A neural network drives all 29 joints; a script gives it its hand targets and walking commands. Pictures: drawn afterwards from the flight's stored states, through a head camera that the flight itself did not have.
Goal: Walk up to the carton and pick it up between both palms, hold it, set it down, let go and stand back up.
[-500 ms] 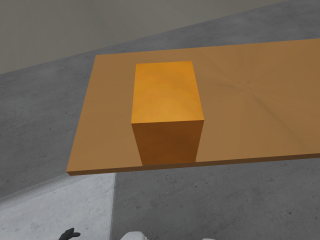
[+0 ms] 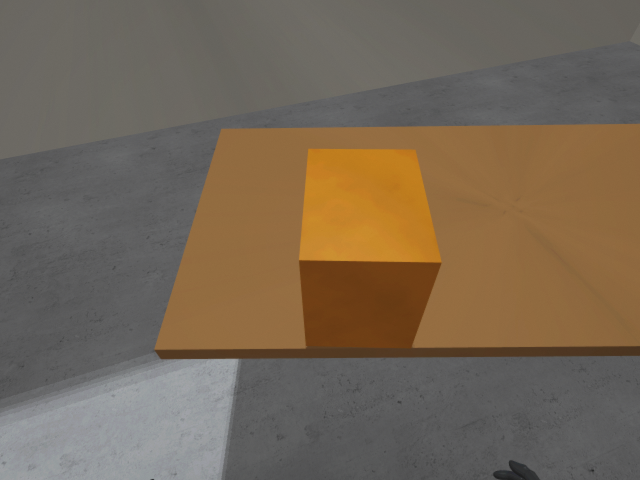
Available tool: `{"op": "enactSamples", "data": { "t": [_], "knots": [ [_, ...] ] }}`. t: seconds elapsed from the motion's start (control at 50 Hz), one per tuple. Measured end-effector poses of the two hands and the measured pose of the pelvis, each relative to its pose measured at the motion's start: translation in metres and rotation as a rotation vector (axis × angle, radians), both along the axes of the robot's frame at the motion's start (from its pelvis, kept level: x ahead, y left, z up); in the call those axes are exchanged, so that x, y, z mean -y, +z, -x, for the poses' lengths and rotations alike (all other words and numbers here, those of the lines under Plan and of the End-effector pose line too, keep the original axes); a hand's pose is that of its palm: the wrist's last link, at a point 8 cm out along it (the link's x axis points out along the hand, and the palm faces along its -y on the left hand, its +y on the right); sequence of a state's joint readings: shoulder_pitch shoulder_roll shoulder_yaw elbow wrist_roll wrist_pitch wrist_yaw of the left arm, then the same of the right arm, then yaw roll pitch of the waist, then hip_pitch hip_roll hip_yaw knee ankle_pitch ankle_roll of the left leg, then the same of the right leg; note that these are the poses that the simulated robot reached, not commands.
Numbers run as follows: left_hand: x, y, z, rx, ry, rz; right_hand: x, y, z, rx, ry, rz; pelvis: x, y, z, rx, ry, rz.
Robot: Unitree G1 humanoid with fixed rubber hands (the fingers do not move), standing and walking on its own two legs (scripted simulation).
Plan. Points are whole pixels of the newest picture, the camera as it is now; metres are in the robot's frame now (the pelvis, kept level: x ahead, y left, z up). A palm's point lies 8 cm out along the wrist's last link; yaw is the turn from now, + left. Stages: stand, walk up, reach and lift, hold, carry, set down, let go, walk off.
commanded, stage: walk up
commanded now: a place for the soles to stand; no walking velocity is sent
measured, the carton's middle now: (359, 249) +0.46 -0.06 -0.01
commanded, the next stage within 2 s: reach and lift in 1.98 s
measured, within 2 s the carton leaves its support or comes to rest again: neither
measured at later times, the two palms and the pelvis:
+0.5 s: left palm out of the picture +0.11 +0.22 -0.11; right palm out of the picture +0.02 -0.35 -0.09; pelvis -0.02 -0.06 +0.00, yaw +0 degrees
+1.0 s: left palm out of the picture +0.01 +0.15 -0.11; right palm out of the picture +0.07 -0.38 -0.11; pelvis -0.03 -0.12 +0.00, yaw +2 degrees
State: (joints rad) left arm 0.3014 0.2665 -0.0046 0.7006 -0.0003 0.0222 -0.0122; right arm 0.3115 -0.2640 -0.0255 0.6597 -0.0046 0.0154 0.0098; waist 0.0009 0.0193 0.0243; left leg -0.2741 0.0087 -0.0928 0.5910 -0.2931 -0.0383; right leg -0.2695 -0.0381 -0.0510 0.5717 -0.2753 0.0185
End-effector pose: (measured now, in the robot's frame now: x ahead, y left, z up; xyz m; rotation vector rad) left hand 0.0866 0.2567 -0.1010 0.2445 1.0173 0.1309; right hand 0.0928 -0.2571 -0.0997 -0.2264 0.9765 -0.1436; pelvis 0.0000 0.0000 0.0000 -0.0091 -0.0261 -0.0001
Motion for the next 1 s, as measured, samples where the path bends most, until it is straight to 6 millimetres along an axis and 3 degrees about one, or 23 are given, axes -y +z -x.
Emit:
{"op": "enactSamples", "data": {
  "t": [0.14, 0.32, 0.42, 0.5, 0.58, 0.64, 0.7, 0.78, 0.88, 1.0],
  "knots": [
    [-0.004, 0.003, -0.013, 0.029, -0.011, -0.004, -0.001, 0.0, 0.003, -0.024, 0.011, 0.006, -0.001, 0.001, -0.002, -0.005, 0.007, -0.001],
    [-0.006, -0.003, -0.015, -0.003, -0.055, -0.017, 0.006, 0.005, 0.007, -0.024, 0.017, 0.065, 0.003, -0.001, 0.001, 0.008, 0.005, -0.002],
    [0.003, -0.003, -0.022, -0.028, -0.079, -0.056, 0.045, 0.013, 0.042, -0.101, -0.028, 0.159, 0.029, 0.001, 0.013, 0.015, 0.011, 0.019],
    [0.033, -0.007, -0.026, -0.009, -0.073, -0.028, 0.089, 0.012, 0.069, -0.17, -0.06, 0.199, 0.056, -0.003, 0.021, 0.007, 0.004, 0.005],
    [0.076, -0.018, -0.02, 0.003, -0.071, -0.01, 0.134, -0.009, 0.073, -0.161, -0.068, 0.186, 0.088, -0.02, 0.025, 0.01, -0.002, -0.012],
    [0.104, -0.02, -0.001, -0.004, -0.053, -0.012, 0.151, -0.027, 0.065, -0.146, -0.062, 0.149, 0.105, -0.026, 0.029, 0.04, 0.022, 0.01],
    [0.119, -0.009, 0.021, -0.029, -0.008, -0.014, 0.149, -0.027, 0.051, -0.119, -0.049, 0.096, 0.115, -0.017, 0.028, 0.028, 0.018, -0.02],
    [0.125, 0.005, 0.038, -0.042, 0.015, -0.045, 0.14, -0.021, 0.037, -0.083, -0.001, 0.034, 0.123, -0.005, 0.029, 0.012, 0.021, -0.027],
    [0.119, 0.008, 0.051, -0.032, 0.054, -0.068, 0.131, -0.02, 0.033, -0.109, 0.046, 0.009, 0.127, -0.002, 0.031, -0.004, 0.031, -0.026],
    [0.102, -0.005, 0.072, -0.082, 0.081, -0.05, 0.119, -0.012, 0.028, -0.08, 0.048, 0.023, 0.116, -0.004, 0.035, 0.0, 0.027, -0.034]
  ]
}}
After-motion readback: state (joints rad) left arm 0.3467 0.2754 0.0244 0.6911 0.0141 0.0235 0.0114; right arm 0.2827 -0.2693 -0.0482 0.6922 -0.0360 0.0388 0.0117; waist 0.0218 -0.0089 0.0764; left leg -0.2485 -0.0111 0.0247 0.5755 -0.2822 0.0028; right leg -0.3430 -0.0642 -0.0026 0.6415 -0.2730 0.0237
